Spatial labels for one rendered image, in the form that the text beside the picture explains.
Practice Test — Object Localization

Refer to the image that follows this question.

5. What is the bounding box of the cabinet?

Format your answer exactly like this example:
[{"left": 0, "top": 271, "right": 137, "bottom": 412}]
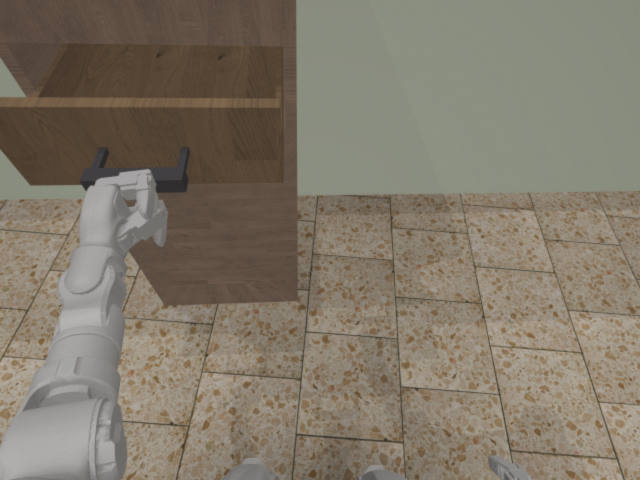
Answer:
[{"left": 0, "top": 0, "right": 298, "bottom": 306}]

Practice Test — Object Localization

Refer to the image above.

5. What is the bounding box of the robot left upper arm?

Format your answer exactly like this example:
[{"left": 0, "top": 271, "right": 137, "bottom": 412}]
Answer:
[{"left": 1, "top": 397, "right": 127, "bottom": 480}]

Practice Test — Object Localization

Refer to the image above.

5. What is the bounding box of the left robot forearm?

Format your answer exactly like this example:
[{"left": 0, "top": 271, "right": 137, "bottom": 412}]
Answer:
[{"left": 0, "top": 245, "right": 127, "bottom": 480}]

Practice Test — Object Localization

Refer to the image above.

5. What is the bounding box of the robot left shin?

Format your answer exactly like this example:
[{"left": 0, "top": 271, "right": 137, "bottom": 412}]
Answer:
[{"left": 242, "top": 458, "right": 263, "bottom": 466}]

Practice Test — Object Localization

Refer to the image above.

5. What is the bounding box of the drawer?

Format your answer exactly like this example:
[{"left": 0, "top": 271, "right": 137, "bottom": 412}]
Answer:
[{"left": 0, "top": 43, "right": 284, "bottom": 186}]

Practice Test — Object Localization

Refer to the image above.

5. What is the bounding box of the left robot hand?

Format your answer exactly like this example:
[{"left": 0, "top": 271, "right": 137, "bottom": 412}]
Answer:
[{"left": 79, "top": 169, "right": 168, "bottom": 260}]

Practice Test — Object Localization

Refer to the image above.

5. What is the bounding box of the handle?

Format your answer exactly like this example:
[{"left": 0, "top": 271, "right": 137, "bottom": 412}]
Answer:
[{"left": 79, "top": 147, "right": 190, "bottom": 193}]

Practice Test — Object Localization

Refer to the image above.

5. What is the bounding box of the robot shin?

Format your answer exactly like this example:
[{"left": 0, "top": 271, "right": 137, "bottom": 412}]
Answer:
[
  {"left": 362, "top": 465, "right": 385, "bottom": 476},
  {"left": 242, "top": 458, "right": 263, "bottom": 466}
]

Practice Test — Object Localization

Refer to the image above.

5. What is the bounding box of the robot right shin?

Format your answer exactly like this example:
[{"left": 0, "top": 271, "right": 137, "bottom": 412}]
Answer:
[{"left": 362, "top": 465, "right": 385, "bottom": 476}]

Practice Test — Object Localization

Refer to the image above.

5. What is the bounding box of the right robot hand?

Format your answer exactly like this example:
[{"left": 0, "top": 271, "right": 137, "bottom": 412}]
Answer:
[{"left": 488, "top": 455, "right": 531, "bottom": 480}]

